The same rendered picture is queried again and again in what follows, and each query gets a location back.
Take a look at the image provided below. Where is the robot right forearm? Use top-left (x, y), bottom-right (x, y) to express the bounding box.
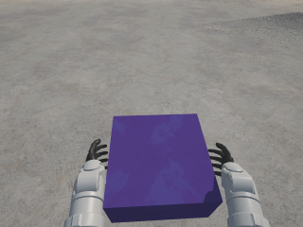
top-left (221, 162), bottom-right (270, 227)

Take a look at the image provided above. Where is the robot left hand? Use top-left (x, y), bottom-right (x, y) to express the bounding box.
top-left (85, 139), bottom-right (108, 169)

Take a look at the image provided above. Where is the carton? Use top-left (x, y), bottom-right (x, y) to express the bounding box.
top-left (102, 113), bottom-right (223, 223)

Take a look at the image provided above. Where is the robot right hand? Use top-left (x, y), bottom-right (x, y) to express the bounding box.
top-left (207, 143), bottom-right (234, 177)

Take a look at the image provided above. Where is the robot left forearm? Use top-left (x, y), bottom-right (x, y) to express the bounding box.
top-left (63, 159), bottom-right (106, 227)

